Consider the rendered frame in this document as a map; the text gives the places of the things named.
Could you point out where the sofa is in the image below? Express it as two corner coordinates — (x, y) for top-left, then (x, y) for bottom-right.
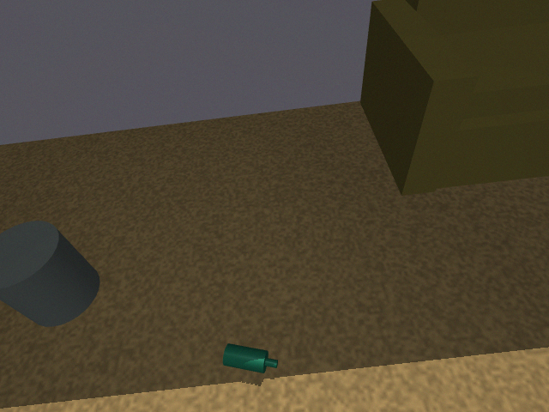
(360, 0), (549, 196)

